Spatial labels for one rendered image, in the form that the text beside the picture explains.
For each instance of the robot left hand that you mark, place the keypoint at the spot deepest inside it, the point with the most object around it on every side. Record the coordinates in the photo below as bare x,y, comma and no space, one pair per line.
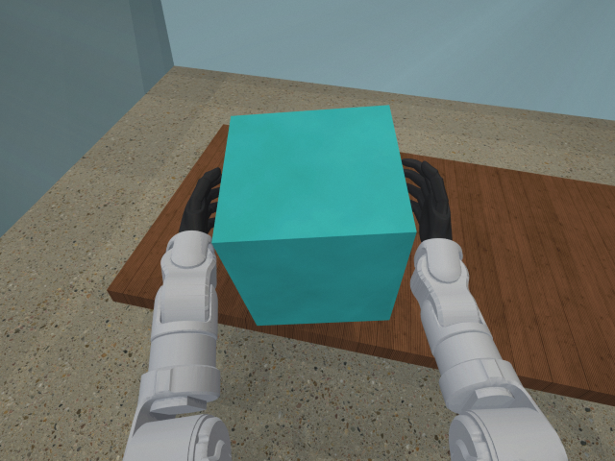
198,209

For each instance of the robot right hand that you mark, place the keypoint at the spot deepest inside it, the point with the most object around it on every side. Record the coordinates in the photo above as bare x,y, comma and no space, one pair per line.
432,210

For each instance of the left robot upper arm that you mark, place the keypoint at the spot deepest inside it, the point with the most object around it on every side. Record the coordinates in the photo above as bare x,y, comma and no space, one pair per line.
193,438

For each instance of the robot right forearm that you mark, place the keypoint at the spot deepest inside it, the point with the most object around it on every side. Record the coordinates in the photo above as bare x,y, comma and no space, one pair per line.
473,373

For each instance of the table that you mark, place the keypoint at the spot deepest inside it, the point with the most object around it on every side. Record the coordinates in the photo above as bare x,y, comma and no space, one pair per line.
540,252

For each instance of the right robot upper arm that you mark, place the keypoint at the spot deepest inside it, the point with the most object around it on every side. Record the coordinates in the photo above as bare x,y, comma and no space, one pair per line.
503,434

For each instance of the robot left forearm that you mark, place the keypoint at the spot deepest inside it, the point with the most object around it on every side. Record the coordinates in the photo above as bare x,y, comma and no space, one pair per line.
182,375

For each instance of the carton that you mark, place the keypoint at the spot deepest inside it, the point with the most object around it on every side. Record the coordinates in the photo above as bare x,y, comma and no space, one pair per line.
314,222

